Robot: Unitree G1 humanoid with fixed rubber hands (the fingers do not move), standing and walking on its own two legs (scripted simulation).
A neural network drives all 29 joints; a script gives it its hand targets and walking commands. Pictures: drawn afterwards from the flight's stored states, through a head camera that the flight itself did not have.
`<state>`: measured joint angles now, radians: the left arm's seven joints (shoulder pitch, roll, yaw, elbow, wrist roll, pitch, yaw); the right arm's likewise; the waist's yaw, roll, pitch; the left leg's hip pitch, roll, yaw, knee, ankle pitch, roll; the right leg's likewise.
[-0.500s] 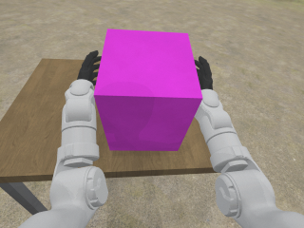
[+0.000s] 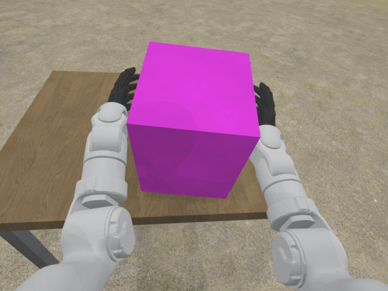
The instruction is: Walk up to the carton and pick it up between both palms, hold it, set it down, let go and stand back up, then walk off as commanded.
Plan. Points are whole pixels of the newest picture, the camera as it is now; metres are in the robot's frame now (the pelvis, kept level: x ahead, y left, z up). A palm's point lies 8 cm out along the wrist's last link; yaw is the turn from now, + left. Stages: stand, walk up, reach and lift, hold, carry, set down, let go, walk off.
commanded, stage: set down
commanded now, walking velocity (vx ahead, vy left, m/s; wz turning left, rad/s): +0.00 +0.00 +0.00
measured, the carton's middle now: (191, 127) +0.41 +0.00 +0.13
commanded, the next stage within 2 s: none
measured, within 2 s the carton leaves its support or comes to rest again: rests again in 1.92 s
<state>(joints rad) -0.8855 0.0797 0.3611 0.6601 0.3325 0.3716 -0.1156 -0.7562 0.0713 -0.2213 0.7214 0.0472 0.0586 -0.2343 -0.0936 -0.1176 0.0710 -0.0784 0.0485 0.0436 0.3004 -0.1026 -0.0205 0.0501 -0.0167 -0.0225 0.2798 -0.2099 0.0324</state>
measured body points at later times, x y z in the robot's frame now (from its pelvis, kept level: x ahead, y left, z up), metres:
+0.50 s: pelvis +0.01 +0.00 +0.00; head +0.01 +0.05 +0.45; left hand +0.46 +0.15 +0.15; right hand +0.41 -0.15 +0.15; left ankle +0.05 +0.13 -0.75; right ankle -0.03 -0.13 -0.75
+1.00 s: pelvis +0.02 +0.00 +0.00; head +0.04 +0.05 +0.45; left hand +0.48 +0.15 +0.12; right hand +0.41 -0.14 +0.12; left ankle +0.05 +0.13 -0.75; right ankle -0.03 -0.13 -0.75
